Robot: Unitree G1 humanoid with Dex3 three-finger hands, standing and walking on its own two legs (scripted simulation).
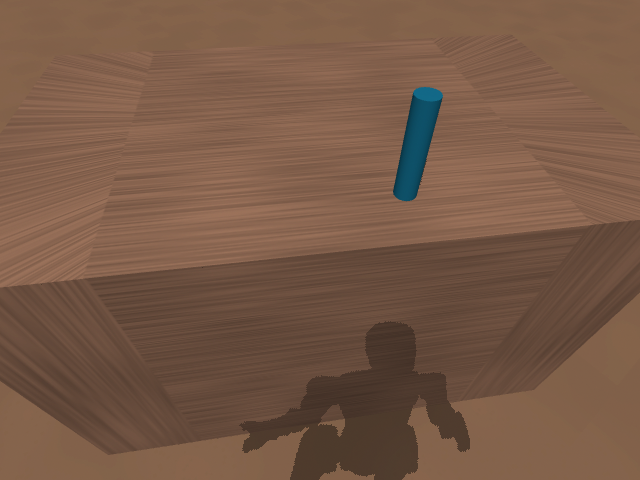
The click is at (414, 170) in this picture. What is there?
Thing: slim round
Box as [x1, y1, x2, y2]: [393, 87, 442, 200]
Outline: 433,88 420,87 415,89 413,92 393,189 394,195 402,200 413,199 416,195 442,97 442,94 438,90
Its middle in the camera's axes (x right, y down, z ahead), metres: +0.16 -0.14 +0.62
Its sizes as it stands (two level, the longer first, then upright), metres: 0.042 0.042 0.186
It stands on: a support 0.80 m high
